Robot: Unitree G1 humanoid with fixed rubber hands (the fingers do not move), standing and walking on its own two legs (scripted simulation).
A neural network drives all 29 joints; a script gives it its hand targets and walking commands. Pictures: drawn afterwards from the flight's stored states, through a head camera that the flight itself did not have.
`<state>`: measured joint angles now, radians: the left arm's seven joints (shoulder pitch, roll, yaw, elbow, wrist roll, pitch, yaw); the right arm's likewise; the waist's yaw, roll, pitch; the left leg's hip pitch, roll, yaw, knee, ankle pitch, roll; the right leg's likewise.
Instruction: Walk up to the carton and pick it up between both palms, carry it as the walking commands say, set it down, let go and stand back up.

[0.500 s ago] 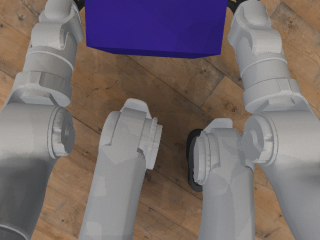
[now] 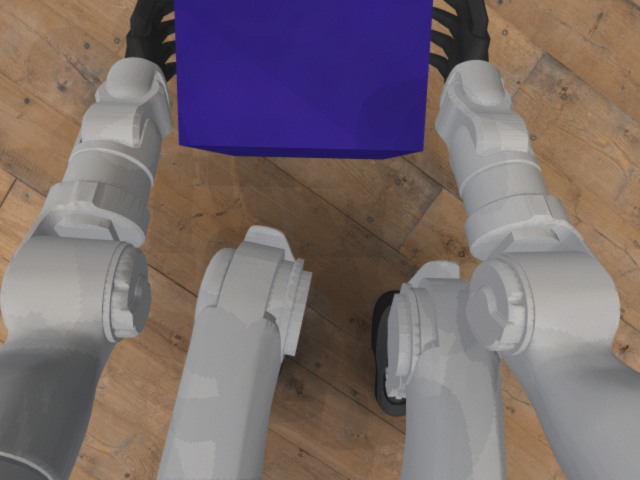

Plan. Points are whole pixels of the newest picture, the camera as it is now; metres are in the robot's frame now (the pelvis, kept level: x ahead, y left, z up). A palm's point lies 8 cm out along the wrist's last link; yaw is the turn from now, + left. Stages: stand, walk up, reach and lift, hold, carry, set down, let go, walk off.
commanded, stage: set down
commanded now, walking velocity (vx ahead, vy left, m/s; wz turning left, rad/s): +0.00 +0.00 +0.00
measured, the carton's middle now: (306, 90) +0.49 +0.11 -0.23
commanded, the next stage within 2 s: none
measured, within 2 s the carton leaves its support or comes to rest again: neither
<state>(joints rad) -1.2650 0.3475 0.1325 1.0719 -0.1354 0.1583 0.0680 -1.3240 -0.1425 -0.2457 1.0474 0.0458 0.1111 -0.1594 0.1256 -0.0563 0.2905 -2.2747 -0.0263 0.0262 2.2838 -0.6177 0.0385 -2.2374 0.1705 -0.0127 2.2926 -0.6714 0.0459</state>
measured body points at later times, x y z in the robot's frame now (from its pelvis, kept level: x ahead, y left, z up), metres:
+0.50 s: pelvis +0.00 +0.00 +0.00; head +0.35 +0.04 +0.28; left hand +0.48 +0.27 -0.18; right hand +0.54 -0.06 -0.17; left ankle +0.10 +0.10 -0.32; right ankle +0.09 -0.11 -0.32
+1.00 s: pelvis -0.02 +0.00 +0.00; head +0.35 +0.04 +0.24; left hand +0.48 +0.30 -0.17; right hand +0.56 -0.09 -0.17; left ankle +0.10 +0.10 -0.32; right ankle +0.09 -0.11 -0.32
